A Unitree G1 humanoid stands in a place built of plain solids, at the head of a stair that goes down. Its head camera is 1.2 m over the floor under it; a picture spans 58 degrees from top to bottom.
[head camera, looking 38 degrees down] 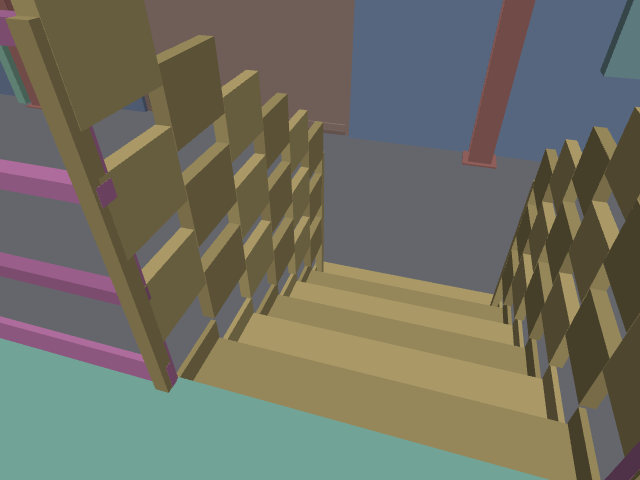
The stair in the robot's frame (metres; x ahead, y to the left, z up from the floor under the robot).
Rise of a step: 0.17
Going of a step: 0.30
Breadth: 1.32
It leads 16 degrees to the right of straight ahead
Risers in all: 7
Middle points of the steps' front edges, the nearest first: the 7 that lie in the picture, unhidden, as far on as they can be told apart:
0.65 -0.13 0.00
0.94 -0.21 -0.17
1.23 -0.30 -0.34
1.52 -0.38 -0.50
1.80 -0.47 -0.67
2.09 -0.55 -0.84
2.38 -0.64 -1.01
